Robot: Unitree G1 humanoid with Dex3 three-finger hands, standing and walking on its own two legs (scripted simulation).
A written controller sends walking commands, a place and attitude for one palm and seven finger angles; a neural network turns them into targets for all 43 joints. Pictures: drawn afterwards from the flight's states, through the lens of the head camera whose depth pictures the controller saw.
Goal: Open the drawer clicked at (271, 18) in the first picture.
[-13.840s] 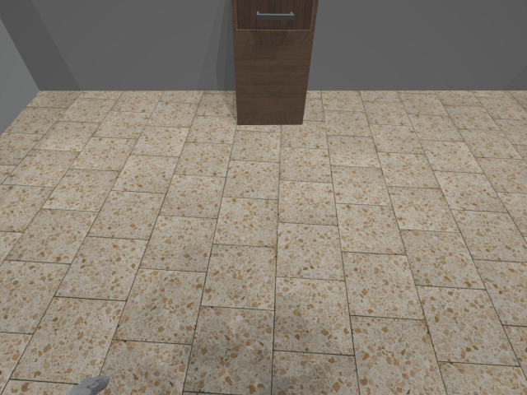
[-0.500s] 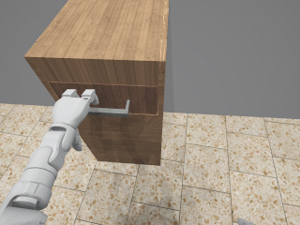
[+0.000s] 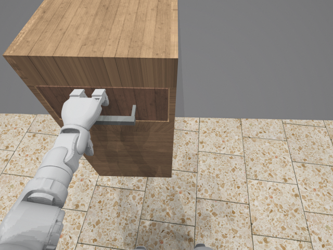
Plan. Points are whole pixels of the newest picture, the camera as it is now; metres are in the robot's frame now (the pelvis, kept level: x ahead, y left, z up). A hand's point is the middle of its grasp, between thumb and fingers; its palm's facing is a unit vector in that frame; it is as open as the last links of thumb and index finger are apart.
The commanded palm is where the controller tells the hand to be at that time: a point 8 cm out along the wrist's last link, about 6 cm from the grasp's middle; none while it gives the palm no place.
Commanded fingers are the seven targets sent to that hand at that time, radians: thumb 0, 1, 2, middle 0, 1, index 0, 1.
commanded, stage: move the hooked fingers above the handle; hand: left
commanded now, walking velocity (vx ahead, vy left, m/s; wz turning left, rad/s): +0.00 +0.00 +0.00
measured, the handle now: (106, 114) +0.51 +0.20 -0.05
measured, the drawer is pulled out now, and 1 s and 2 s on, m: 0.00 0.00 0.00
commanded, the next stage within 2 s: none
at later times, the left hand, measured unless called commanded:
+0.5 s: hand (90, 121) +0.44 +0.22 +0.01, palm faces -0.05 +0.01 -1.00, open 13.9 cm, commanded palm +0.42 +0.21 +0.06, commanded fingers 0.00 -0.50 0.30 -0.30 -1.20 -0.30 -1.20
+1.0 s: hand (90, 121) +0.45 +0.22 +0.00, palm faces -0.13 +0.02 -0.99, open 13.9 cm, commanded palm +0.43 +0.21 +0.06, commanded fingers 0.00 -0.50 0.30 -0.30 -1.20 -0.30 -1.20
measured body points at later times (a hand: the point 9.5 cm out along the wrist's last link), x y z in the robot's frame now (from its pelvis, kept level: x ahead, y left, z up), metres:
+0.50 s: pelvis +0.00 -0.01 -0.01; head +0.08 -0.02 +0.44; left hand +0.44 +0.22 +0.06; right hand +0.02 -0.28 -0.14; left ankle -0.02 +0.09 -0.70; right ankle +0.01 -0.13 -0.70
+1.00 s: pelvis +0.00 -0.01 +0.00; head +0.09 -0.03 +0.44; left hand +0.45 +0.22 +0.05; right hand +0.04 -0.28 -0.14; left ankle -0.02 +0.09 -0.70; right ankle +0.01 -0.13 -0.70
